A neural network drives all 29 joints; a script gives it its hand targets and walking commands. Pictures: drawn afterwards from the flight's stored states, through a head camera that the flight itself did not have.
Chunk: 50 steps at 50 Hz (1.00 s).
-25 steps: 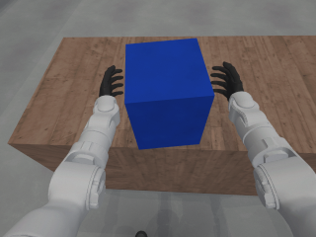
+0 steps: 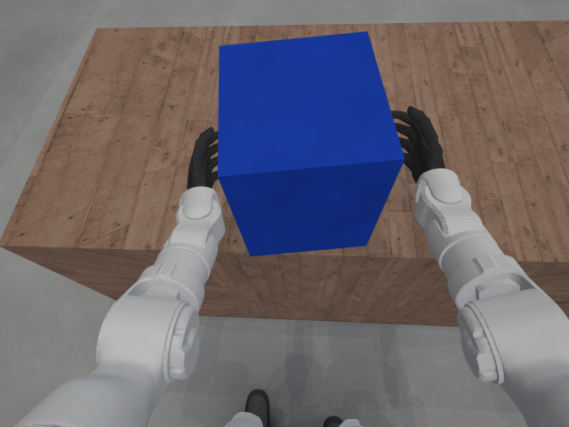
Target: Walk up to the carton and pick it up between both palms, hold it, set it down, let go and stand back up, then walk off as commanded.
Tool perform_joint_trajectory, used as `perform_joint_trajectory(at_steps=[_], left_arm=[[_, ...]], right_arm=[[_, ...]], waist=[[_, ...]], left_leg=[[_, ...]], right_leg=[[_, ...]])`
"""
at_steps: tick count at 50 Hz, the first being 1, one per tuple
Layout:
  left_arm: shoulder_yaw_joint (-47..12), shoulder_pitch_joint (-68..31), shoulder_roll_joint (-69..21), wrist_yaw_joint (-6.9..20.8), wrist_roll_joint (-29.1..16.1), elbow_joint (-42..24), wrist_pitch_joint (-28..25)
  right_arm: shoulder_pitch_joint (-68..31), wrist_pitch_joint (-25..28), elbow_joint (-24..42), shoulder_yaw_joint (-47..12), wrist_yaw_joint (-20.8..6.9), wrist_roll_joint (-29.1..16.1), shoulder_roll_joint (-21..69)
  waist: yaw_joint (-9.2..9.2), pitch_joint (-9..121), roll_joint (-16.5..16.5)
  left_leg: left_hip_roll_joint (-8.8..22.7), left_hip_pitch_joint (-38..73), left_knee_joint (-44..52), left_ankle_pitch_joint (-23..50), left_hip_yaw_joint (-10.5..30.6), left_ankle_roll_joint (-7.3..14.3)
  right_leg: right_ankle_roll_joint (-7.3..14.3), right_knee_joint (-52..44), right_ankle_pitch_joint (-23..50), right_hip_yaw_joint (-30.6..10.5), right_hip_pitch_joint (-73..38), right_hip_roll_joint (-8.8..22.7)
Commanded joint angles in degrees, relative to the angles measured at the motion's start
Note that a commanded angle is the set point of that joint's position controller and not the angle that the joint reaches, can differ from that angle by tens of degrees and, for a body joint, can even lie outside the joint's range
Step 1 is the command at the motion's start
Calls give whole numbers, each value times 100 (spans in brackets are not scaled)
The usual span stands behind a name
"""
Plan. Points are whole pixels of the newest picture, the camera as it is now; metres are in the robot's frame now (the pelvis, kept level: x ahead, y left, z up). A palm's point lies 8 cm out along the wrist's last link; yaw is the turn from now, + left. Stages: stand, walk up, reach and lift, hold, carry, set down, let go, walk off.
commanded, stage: reach and lift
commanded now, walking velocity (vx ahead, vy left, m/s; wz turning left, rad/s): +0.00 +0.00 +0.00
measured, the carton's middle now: (301, 157) +0.49 +0.00 +0.02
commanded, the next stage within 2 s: none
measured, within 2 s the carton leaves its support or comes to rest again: neither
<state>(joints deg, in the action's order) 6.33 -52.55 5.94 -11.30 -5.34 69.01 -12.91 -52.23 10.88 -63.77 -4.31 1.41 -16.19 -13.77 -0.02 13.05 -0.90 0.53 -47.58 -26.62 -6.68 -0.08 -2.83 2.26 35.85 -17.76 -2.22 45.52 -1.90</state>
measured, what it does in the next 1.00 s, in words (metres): stands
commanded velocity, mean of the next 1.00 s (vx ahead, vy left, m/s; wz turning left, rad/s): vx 0.00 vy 0.00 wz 0.00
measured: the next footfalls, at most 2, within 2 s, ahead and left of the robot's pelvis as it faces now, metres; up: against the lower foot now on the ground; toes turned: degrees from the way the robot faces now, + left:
none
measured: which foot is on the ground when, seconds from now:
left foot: down 0.00-1.00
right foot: down 0.00-1.00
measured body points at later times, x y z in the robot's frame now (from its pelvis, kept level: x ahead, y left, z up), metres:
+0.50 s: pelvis +0.00 +0.00 +0.00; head +0.14 -0.02 +0.43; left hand +0.46 +0.14 +0.01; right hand +0.47 -0.16 +0.03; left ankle +0.03 +0.15 -0.72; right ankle -0.04 -0.09 -0.72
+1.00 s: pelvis +0.00 +0.00 +0.00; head +0.14 -0.02 +0.43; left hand +0.46 +0.14 +0.01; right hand +0.47 -0.16 +0.03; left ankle +0.03 +0.15 -0.72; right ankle -0.04 -0.09 -0.72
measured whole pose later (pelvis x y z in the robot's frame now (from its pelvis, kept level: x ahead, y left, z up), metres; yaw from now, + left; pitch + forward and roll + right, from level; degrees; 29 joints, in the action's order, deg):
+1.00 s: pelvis +0.00 +0.00 +0.00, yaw +0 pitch +28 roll +2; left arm 24.6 -51.1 -0.2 -10.6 8.5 69.0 -21.1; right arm -51.4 20.7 -64.1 26.5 1.5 13.3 -1.3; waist -0.1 12.8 -0.5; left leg 0.7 -47.9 -26.6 -7.0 -0.1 -2.7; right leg 2.2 35.9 -17.9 -1.8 45.8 -1.9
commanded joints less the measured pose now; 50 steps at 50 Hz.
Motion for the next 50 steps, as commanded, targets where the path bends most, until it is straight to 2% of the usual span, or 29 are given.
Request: perform_joint_trajectory(at_steps=[1,5,6,7,9,10,12,13,14,15,16,19,20,22,23,25,29,30,32,34,35,36,37,38,40,42,43,45,50], left_arm=[[892,-2653,25,156,365,-1330,-685],[1060,-2858,-550,370,694,-1196,-851],[1006,-3062,-1087,470,938,-1051,-853],[1084,-2821,-1567,568,1173,-1159,-938],[953,-3007,-2883,914,1694,-967,-914],[916,-3065,-3327,998,1781,-920,-944],[895,-2795,-3682,1048,2062,-650,-957],[1008,-2686,-3669,1097,2131,-535,-995],[859,-2708,-3736,1071,2244,-661,-962],[938,-2705,-3929,1108,2281,-724,-1015],[739,-2626,-4047,1109,2235,-635,-992],[809,-2452,-4041,1083,2378,-303,-866],[958,-2458,-3952,1084,2421,-396,-867],[988,-2509,-3826,1104,2372,-261,-913],[1106,-2475,-3814,1098,2343,-361,-941],[1166,-2537,-3659,1133,2519,-112,-890],[1254,-2416,-3625,1118,2538,-82,-904],[1202,-2511,-3633,1116,2482,-238,-928],[1371,-2525,-3476,1146,2570,-191,-992],[1211,-2590,-3555,1156,2540,-178,-1012],[1193,-2521,-3631,1122,2584,-187,-977],[1334,-2338,-3683,1089,2627,-161,-979],[1319,-2402,-3652,1100,2604,-170,-918],[1437,-2381,-3607,1059,2733,-156,-952],[1320,-2387,-3624,1075,2766,-108,-930],[1442,-2484,-3488,1092,2728,-125,-991],[1288,-2600,-3452,1089,2652,-196,-996],[1370,-2564,-3624,1061,2641,-301,-974],[1376,-2523,-3483,1079,2669,-3,-981]], right_arm=[[-3113,617,1258,285,-24,563,-255],[-3275,725,1184,464,-121,1129,665],[-3458,718,1061,589,-252,1366,1159],[-3328,757,1047,456,-372,1622,1776],[-3106,828,716,759,-649,2489,3057],[-3166,858,820,780,-735,2729,3676],[-2756,915,588,1232,-763,3232,3985],[-2744,891,636,1236,-770,3444,4096],[-2646,915,514,1582,-762,3639,3969],[-2660,965,595,1537,-791,3808,4255],[-2440,987,414,1639,-791,3955,4267],[-2223,903,-103,1934,-858,4155,4174],[-2318,913,2,1898,-865,4172,4168],[-2299,918,-89,1784,-842,4165,4244],[-2255,914,-101,1607,-858,4105,4333],[-2276,895,-62,1669,-818,4176,4394],[-2173,941,-358,1727,-801,4255,4317],[-2237,939,-318,1696,-840,4178,4329],[-2341,978,-182,1685,-742,4273,4414],[-2223,999,-192,1795,-746,4353,4452],[-2203,982,-324,1837,-774,4329,4455],[-2221,976,-186,1689,-785,4342,4585],[-2205,999,-217,1789,-772,4255,4433],[-2098,954,-439,1697,-789,4299,4565],[-2084,977,-384,1840,-778,4289,4496],[-2114,991,-321,1665,-740,4336,4473],[-2291,995,-354,1858,-739,4344,4433],[-2228,1025,-257,1784,-774,4303,4470],[-2210,1044,-395,1731,-697,4307,4485]], waist=[[-801,6219,-55],[-764,6133,-126],[-718,5862,-11],[-843,5832,-213],[-515,5237,15],[-618,5269,0],[-522,4923,20],[-680,4826,2],[-456,4676,275],[-635,4868,99],[-592,4799,303],[-591,4315,304],[-762,4296,239],[-681,4434,72],[-877,4352,15],[-720,4216,-51],[-779,3975,-26],[-632,4267,-67],[-656,4165,-184],[-498,4131,-35],[-576,4024,219],[-857,4263,51],[-690,3936,-16],[-840,3798,30],[-545,3862,-67],[-728,3919,-131],[-530,4053,-82],[-735,4125,64],[-598,3817,-154]], left_leg=[[142,3099,-988,3023,-45,49],[172,3308,-961,3065,17,104],[136,3135,-845,2737,3,61],[162,3222,-777,2833,-25,122],[103,3045,-496,2484,-27,48],[117,3236,-487,2475,-110,103],[162,3484,-485,2478,-124,125],[140,3273,-443,2444,-164,112],[123,3384,-409,2447,-151,86],[220,3749,-502,2749,-125,114],[244,4180,-634,3118,-138,97],[301,4381,-671,3200,-132,93],[270,4328,-673,3088,-211,138],[206,3715,-684,2899,-250,165],[167,3599,-634,2770,-329,253],[62,2711,-519,2084,-438,251],[125,2873,-376,2223,-420,277],[91,2805,-371,2089,-418,239],[11,2214,-266,1767,-499,294],[57,2464,-234,1742,-441,266],[140,2956,-259,2100,-378,243],[145,3067,-378,2271,-400,288],[142,3057,-359,2208,-394,254],[112,2856,-316,1954,-496,300],[94,2563,-245,1804,-465,256],[46,2235,-254,1798,-534,292],[79,2394,-218,1775,-495,266],[95,2696,-215,1902,-453,302],[74,2126,-229,1531,-455,316]], right_leg=[[-733,-171,5629,185,-1253,162],[-819,-206,5615,280,-1047,265],[-769,-244,5363,354,-1107,287],[-775,-253,5547,327,-1411,253],[-805,-272,5703,466,-1613,343],[-729,-383,5277,491,-1455,267],[-737,-463,5163,558,-1426,282],[-776,-397,5459,552,-1738,345],[-744,-442,5367,612,-1630,354],[-780,-408,5145,646,-1241,302],[-728,-502,4882,699,-931,307],[-551,-723,4187,751,-660,190],[-539,-770,4058,738,-833,187],[-667,-490,4789,652,-1269,227],[-734,-425,5021,559,-1460,293],[-832,-119,5708,466,-2235,364],[-818,-231,5518,493,-2415,426],[-813,-211,5526,519,-2454,379],[-866,-88,5992,431,-3039,479],[-865,-106,5770,476,-2710,491],[-826,-176,5365,562,-2103,430],[-772,-209,5185,542,-2087,375],[-736,-319,5100,553,-2177,370],[-758,-245,5194,488,-2258,386],[-721,-226,5258,508,-2620,308],[-762,-169,5612,483,-3028,390],[-780,-154,5555,544,-2835,366],[-718,-312,5158,500,-2493,404],[-831,-117,5699,484,-2845,434]])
